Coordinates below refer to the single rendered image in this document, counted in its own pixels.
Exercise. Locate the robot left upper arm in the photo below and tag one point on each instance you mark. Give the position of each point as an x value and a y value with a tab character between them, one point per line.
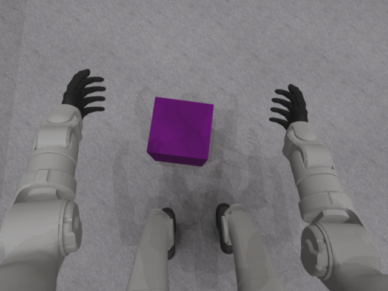
36	238

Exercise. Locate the right robot forearm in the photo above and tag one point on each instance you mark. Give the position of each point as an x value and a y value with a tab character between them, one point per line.
322	198

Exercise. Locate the right robot hand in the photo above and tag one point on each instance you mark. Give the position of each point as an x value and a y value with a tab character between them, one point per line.
296	106

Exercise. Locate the left robot hand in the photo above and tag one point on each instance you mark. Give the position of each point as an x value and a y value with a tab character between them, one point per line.
76	92

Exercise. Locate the right robot thigh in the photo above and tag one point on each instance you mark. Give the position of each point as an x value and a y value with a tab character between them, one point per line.
254	268

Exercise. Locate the left robot forearm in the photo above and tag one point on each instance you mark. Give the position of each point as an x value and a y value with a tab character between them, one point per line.
50	172

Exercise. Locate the carton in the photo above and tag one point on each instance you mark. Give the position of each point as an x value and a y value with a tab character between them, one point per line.
180	131

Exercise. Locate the robot right upper arm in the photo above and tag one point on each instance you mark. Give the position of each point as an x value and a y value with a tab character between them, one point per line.
343	256

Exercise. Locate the robot left foot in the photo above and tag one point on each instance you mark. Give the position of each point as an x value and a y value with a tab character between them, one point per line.
170	212

